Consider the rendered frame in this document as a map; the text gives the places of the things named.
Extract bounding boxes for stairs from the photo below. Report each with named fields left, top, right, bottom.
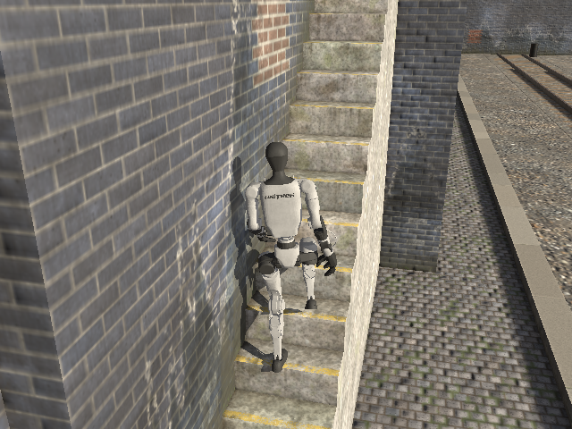
left=222, top=0, right=399, bottom=429

